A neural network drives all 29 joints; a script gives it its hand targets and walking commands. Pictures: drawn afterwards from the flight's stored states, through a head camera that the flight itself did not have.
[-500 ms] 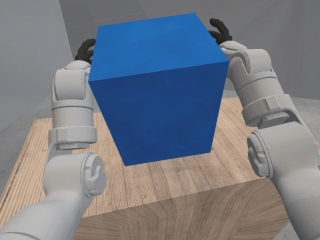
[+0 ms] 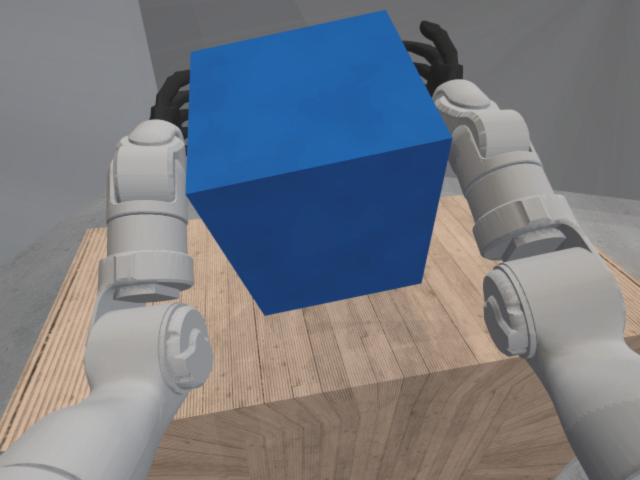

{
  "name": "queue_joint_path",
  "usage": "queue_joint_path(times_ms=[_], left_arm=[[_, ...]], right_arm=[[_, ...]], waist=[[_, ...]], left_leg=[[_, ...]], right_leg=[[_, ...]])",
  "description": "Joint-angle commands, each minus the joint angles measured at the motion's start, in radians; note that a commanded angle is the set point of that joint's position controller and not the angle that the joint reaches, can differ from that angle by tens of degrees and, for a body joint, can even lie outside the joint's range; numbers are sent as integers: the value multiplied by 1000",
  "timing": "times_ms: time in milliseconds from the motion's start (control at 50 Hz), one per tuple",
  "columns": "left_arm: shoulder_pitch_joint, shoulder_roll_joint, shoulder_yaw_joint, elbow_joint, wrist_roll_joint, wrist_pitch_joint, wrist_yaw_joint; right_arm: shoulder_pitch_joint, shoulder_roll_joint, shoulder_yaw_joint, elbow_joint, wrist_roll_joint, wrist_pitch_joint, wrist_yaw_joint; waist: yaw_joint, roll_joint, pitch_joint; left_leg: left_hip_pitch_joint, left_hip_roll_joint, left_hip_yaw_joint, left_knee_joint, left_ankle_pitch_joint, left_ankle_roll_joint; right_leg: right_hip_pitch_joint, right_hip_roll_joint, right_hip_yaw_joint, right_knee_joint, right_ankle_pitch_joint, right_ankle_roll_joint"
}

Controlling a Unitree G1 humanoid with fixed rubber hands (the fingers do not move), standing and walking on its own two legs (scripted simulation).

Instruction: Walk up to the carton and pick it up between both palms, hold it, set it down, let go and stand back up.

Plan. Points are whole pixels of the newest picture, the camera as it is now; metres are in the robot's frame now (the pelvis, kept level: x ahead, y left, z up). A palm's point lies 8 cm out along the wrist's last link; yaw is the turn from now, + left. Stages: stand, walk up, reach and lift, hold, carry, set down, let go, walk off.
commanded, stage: set down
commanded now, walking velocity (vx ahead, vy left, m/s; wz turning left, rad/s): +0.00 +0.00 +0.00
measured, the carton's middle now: (318, 180) +0.36 +0.01 +0.26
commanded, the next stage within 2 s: none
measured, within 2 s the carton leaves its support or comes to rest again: neither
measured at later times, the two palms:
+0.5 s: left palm (162, 173) +0.36 +0.19 +0.27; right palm (418, 140) +0.40 -0.10 +0.30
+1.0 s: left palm (169, 202) +0.38 +0.20 +0.22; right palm (398, 163) +0.43 -0.09 +0.25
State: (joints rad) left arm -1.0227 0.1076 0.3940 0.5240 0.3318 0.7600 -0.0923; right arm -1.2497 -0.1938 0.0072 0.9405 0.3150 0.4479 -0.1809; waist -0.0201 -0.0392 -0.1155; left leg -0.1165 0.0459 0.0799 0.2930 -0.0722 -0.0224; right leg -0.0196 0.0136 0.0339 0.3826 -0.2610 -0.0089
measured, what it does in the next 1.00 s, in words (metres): stands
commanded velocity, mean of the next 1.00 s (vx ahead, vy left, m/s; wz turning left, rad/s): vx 0.00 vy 0.00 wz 0.00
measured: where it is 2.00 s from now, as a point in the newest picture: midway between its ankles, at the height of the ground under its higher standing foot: outside the picture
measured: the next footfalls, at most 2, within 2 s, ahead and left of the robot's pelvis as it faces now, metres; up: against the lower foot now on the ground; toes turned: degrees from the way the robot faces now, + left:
none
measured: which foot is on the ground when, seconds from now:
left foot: down 0.00-1.00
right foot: down 0.00-1.00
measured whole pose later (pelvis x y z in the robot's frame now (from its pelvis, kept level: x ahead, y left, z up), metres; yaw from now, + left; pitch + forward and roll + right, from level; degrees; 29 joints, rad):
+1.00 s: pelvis +0.02 -0.01 +0.00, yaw +0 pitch -5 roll +1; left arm -0.77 0.01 0.39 0.30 0.33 0.71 0.00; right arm -1.04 -0.12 0.02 0.88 0.25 0.28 -0.13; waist 0.04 -0.04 -0.03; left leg -0.10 0.05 0.08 0.27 -0.08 -0.04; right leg -0.01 0.01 0.03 0.37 -0.28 -0.01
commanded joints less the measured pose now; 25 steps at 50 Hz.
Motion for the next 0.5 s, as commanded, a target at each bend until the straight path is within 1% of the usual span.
queue_joint_path(times_ms=[0,20,40,60,80,100,120,140,160,180,200,220,240,260,280,300,320,340,360,380,400,420,440,460,480], left_arm=[[-662,-443,-173,-174,-99,-114,-111],[-655,-447,-183,-200,-88,-116,-107],[-653,-463,-195,-231,-108,-120,-99],[-629,-474,-216,-235,-122,-112,-96],[-643,-493,-232,-305,-138,-123,-91],[-595,-481,-224,-289,-131,-113,-92],[-566,-479,-263,-299,-157,-113,-90],[-571,-491,-275,-361,-171,-108,-90],[-608,-525,-325,-393,-195,-124,-86],[-565,-524,-339,-410,-211,-121,-85],[-548,-513,-336,-368,-199,-115,-90],[-557,-519,-363,-474,-214,-119,-83],[-500,-501,-366,-446,-214,-111,-81],[-506,-527,-374,-463,-202,-114,-85],[-528,-529,-374,-437,-203,-108,-83],[-495,-501,-358,-386,-179,-97,-88],[-482,-494,-320,-388,-140,-93,-88],[-495,-488,-324,-393,-151,-91,-90],[-520,-501,-315,-380,-130,-94,-88],[-502,-495,-295,-337,-122,-95,-86],[-510,-488,-288,-301,-115,-97,-86],[-534,-490,-287,-336,-103,-100,-79],[-533,-493,-288,-322,-124,-97,-81],[-525,-483,-258,-316,-89,-102,-78],[-548,-495,-274,-295,-112,-107,-77]], right_arm=[[-518,591,93,-137,25,-86,139],[-491,602,122,-158,38,-92,141],[-522,605,136,-187,47,-99,138],[-505,594,150,-195,50,-108,131],[-514,633,183,-247,71,-113,127],[-521,601,194,-273,73,-124,113],[-528,591,195,-316,72,-133,103],[-540,610,233,-376,72,-146,91],[-549,627,243,-427,76,-161,84],[-518,629,251,-424,71,-156,72],[-496,633,246,-391,41,-147,71],[-471,646,279,-478,67,-159,65],[-442,623,270,-446,60,-156,60],[-435,658,294,-459,76,-160,50],[-481,631,261,-467,48,-160,54],[-452,623,260,-438,51,-148,56],[-394,623,260,-385,34,-140,64],[-408,609,232,-365,22,-143,67],[-449,638,248,-383,30,-144,74],[-455,628,235,-368,22,-144,79],[-464,633,215,-347,5,-144,86],[-460,636,222,-326,9,-146,98],[-473,628,210,-330,2,-153,98],[-447,637,205,-295,3,-150,108],[-479,623,177,-298,-18,-157,115]], waist=[[50,24,-252],[64,39,-251],[62,39,-320],[43,43,-303],[58,21,-392],[46,47,-380],[24,48,-406],[33,27,-442],[12,48,-484],[-4,39,-455],[-11,18,-392],[-8,33,-487],[-19,25,-423],[-16,31,-424],[-27,25,-405],[-6,14,-322],[9,9,-291],[-4,26,-287],[29,16,-284],[43,0,-257],[42,2,-259],[63,10,-265],[52,8,-254],[83,12,-232],[62,18,-214]], left_leg=[[310,-62,2,-41,67,43],[319,-64,3,-46,81,35],[335,-64,2,-29,135,35],[347,-68,-5,-23,154,33],[389,-68,-9,-4,262,24],[402,-71,-19,8,288,11],[423,-73,-26,21,309,16],[428,-75,-29,24,353,14],[439,-84,-29,38,371,1],[447,-83,-39,42,369,-4],[423,-79,-41,35,350,1],[444,-84,-33,45,388,-15],[433,-83,-49,42,361,-14],[422,-87,-41,41,357,-13],[416,-85,-38,35,321,-9],[396,-83,-36,20,275,-5],[393,-82,-31,4,242,0],[383,-80,-23,14,227,3],[379,-76,-23,4,214,13],[373,-70,-21,-10,175,15],[349,-72,-13,-11,145,25],[367,-66,-7,-16,175,27],[359,-72,-3,-16,133,33],[353,-68,1,-30,109,32],[317,-65,8,-36,71,30]], right_leg=[[-141,31,-33,-168,63,78],[-123,25,-31,-169,103,80],[-104,30,-24,-161,167,79],[-99,33,-33,-157,208,84],[-53,39,-36,-137,338,95],[-55,33,-35,-138,395,94],[-62,31,-40,-135,451,98],[-24,32,-42,-124,532,106],[-11,32,-46,-115,553,107],[-28,29,-50,-115,599,113],[-28,26,-54,-115,597,118],[14,22,-48,-95,693,124],[2,20,-60,-104,662,122],[14,17,-50,-101,677,128],[-5,22,-52,-111,585,121],[-42,28,-57,-124,496,119],[-40,12,-48,-130,490,123],[-55,12,-53,-132,445,115],[-71,19,-47,-132,374,111],[-96,20,-53,-143,303,113],[-106,21,-53,-149,243,106],[-105,19,-44,-145,259,102],[-130,15,-43,-155,218,100],[-134,19,-44,-156,166,95],[-140,20,-42,-162,105,85]])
